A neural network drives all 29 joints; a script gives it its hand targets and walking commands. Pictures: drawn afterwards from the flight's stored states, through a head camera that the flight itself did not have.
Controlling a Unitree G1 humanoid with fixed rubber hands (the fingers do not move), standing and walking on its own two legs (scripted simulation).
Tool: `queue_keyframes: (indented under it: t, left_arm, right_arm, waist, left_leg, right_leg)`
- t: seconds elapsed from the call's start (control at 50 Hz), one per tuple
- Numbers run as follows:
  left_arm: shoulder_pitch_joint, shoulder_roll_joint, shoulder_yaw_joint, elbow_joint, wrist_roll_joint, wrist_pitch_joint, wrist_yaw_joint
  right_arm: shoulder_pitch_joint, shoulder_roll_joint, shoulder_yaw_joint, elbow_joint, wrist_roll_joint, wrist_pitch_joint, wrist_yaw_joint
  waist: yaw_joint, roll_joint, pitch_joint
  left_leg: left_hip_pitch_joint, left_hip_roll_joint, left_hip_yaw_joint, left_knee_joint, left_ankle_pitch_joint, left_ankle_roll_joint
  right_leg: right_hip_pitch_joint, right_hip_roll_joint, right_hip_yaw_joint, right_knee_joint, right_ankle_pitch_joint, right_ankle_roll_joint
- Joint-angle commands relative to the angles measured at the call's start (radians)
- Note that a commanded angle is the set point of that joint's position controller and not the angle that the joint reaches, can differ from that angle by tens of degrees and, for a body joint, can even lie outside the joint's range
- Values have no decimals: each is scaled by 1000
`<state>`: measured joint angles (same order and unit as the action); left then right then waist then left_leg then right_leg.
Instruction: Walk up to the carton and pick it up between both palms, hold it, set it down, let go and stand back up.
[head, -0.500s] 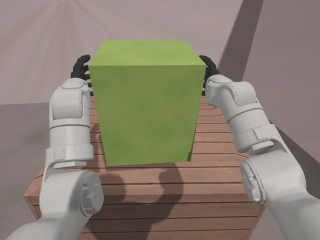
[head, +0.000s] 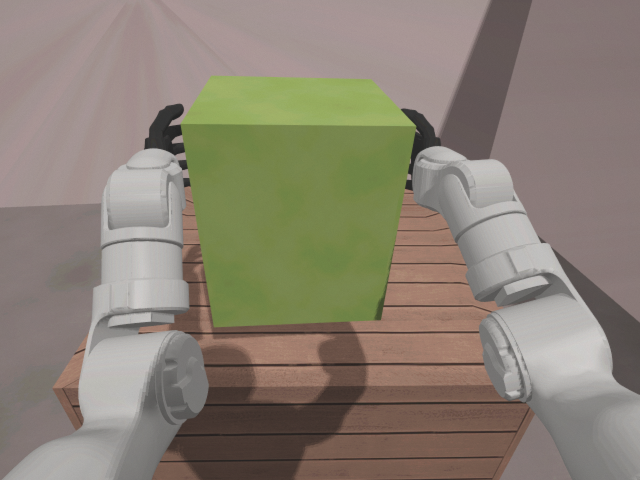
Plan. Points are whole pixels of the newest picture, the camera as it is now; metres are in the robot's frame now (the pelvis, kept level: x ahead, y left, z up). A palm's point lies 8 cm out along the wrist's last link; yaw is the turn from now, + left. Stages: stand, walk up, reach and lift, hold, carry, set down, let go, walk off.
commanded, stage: hold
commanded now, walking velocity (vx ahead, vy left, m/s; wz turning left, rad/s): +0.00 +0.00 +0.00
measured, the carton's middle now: (296, 197) +0.39 +0.01 +0.26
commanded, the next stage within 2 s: set down in 1.34 s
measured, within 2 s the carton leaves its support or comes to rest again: neither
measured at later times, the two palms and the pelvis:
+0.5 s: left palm (158, 155) +0.37 +0.16 +0.32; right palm (424, 156) +0.36 -0.14 +0.32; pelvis +0.00 +0.00 +0.00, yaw +0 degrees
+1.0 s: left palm (164, 161) +0.37 +0.16 +0.31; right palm (425, 160) +0.36 -0.14 +0.31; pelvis +0.00 +0.00 +0.00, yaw +0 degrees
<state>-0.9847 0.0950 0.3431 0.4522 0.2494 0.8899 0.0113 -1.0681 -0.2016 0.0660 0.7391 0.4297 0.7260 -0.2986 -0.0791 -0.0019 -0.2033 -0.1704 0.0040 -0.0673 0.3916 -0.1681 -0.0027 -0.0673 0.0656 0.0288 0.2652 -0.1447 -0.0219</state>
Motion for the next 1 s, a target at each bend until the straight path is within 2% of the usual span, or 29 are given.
queue_keyframes:
  t: [0.0,0.06,0.16,0.18,0.2,0.22,0.24,0.28,0.32,0.4,0.42,0.44,0.48,0.52,0.56,0.6,0.62,0.64,0.68,0.7,0.74,0.76,0.8,0.86,0.88,0.9,0.92,0.96,0.98]
  left_arm:
    - [-762,-659,-406,-198,-251,-80,-165]
    - [-794,-645,-429,-200,-278,-88,-148]
    - [-806,-632,-384,-137,-259,-82,-148]
    - [-806,-619,-374,-107,-241,-81,-151]
    - [-799,-617,-354,-79,-237,-78,-151]
    - [-802,-609,-337,-76,-229,-81,-150]
    - [-784,-599,-311,-55,-213,-79,-156]
    - [-797,-602,-312,-69,-224,-87,-156]
    - [-788,-599,-295,-53,-218,-84,-159]
    - [-747,-602,-291,-66,-217,-90,-169]
    - [-704,-605,-313,-76,-233,-82,-170]
    - [-711,-587,-312,-106,-233,-78,-170]
    - [-698,-587,-325,-114,-221,-72,-174]
    - [-711,-599,-344,-97,-220,-61,-183]
    - [-778,-628,-376,-164,-240,-81,-179]
    - [-811,-650,-430,-180,-264,-82,-164]
    - [-816,-656,-422,-161,-255,-85,-161]
    - [-810,-664,-437,-184,-271,-85,-154]
    - [-840,-662,-434,-195,-266,-91,-144]
    - [-833,-661,-422,-163,-265,-90,-141]
    - [-812,-659,-399,-138,-259,-92,-135]
    - [-814,-643,-376,-134,-249,-92,-135]
    - [-778,-610,-340,-127,-234,-84,-136]
    - [-706,-591,-296,-82,-212,-69,-152]
    - [-703,-592,-293,-92,-197,-68,-157]
    - [-717,-585,-307,-116,-213,-72,-162]
    - [-726,-603,-313,-140,-217,-73,-162]
    - [-726,-600,-336,-159,-234,-72,-156]
    - [-702,-596,-332,-156,-233,-68,-155]
  right_arm:
    - [-887,623,127,-381,165,-87,160]
    - [-917,636,139,-421,175,-86,164]
    - [-917,642,115,-333,160,-72,171]
    - [-909,641,117,-313,160,-70,171]
    - [-898,622,86,-275,145,-66,172]
    - [-906,638,104,-274,141,-69,176]
    - [-903,630,96,-252,139,-66,176]
    - [-905,633,96,-265,143,-68,174]
    - [-916,640,113,-272,161,-71,173]
    - [-917,648,129,-324,165,-79,152]
    - [-904,619,128,-372,185,-82,145]
    - [-891,615,144,-373,192,-79,139]
    - [-886,607,136,-398,196,-76,131]
    - [-890,592,133,-375,178,-74,130]
    - [-897,624,130,-373,163,-74,137]
    - [-906,601,99,-379,165,-84,147]
    - [-919,616,106,-361,159,-79,152]
    - [-903,615,99,-366,155,-85,156]
    - [-923,622,97,-359,160,-82,169]
    - [-937,634,118,-369,157,-78,174]
    - [-902,620,88,-291,144,-71,184]
    - [-919,630,102,-312,149,-76,187]
    - [-891,638,131,-311,162,-72,182]
    - [-865,599,118,-292,175,-62,167]
    - [-864,604,137,-303,176,-65,166]
    - [-884,608,144,-334,183,-72,164]
    - [-877,621,152,-336,187,-71,163]
    - [-880,621,165,-383,204,-74,157]
    - [-892,640,167,-414,201,-75,151]
  waist:
    - [-25,91,-362]
    - [-31,74,-391]
    - [-17,73,-312]
    - [-3,67,-285]
    - [-12,55,-281]
    - [0,49,-294]
    - [2,29,-270]
    - [10,53,-312]
    - [18,21,-323]
    - [18,2,-369]
    - [-8,14,-387]
    - [-1,27,-385]
    - [-19,40,-371]
    - [-22,55,-305]
    - [-27,48,-318]
    - [-63,115,-331]
    - [-42,106,-317]
    - [-55,121,-347]
    - [-43,113,-355]
    - [-23,89,-349]
    - [-28,86,-318]
    - [-5,83,-332]
    - [10,45,-363]
    - [2,42,-320]
    - [14,41,-329]
    - [16,2,-361]
    - [19,24,-376]
    - [3,19,-414]
    - [12,8,-414]
  left_leg:
    - [156,-25,8,-3,265,-59]
    - [149,-34,8,0,263,-52]
    - [71,-33,5,-30,128,-38]
    - [56,-30,11,-49,92,-36]
    - [52,-27,8,-46,72,-27]
    - [54,-31,19,-49,83,-33]
    - [40,-33,16,-51,73,-23]
    - [57,-30,16,-49,84,-27]
    - [87,-28,23,-32,123,-26]
    - [126,-36,26,-18,224,-27]
    - [151,-38,21,-8,258,-33]
    - [164,-42,30,2,284,-36]
    - [163,-37,18,-6,282,-43]
    - [150,-30,30,-13,244,-49]
    - [142,-28,15,-14,229,-50]
    - [134,-30,5,-12,203,-60]
    - [117,-28,1,-20,199,-64]
    - [119,-30,-5,-11,201,-63]
    - [110,-27,-4,-26,163,-57]
    - [106,-26,5,-29,162,-52]
    - [71,-25,-7,-39,118,-49]
    - [79,-28,2,-38,128,-42]
    - [97,-27,10,-33,186,-34]
    - [111,-27,16,-30,199,-34]
    - [127,-24,25,-28,204,-36]
    - [137,-31,27,-24,231,-36]
    - [143,-30,18,-20,248,-35]
    - [170,-37,21,1,303,-30]
    - [179,-40,12,7,320,-32]
  right_leg:
    - [59,21,-1,0,194,25]
    - [69,13,10,-1,216,41]
    - [31,7,14,-10,89,33]
    - [14,-1,22,-16,71,40]
    - [16,-4,26,-25,50,32]
    - [32,6,4,-16,64,34]
    - [22,7,23,-16,43,37]
    - [38,0,28,-18,79,37]
    - [39,7,24,-14,97,41]
    - [84,18,5,-4,219,55]
    - [99,11,14,-9,254,59]
    - [103,11,22,-5,285,60]
    - [93,13,17,-9,283,55]
    - [59,8,1,-18,218,49]
    - [46,10,-1,-14,167,36]
    - [21,6,4,-14,135,29]
    - [21,14,6,-9,132,25]
    - [30,9,8,-11,134,23]
    - [18,10,5,-4,94,27]
    - [16,15,-1,-10,97,29]
    - [13,10,9,-8,54,15]
    - [14,8,11,-9,73,20]
    - [67,11,15,-4,151,35]
    - [63,15,19,-16,167,35]
    - [72,15,4,-13,175,38]
    - [66,17,9,-5,181,44]
    - [71,20,12,-9,209,39]
    - [95,19,9,3,275,52]
    - [98,24,17,-5,287,47]
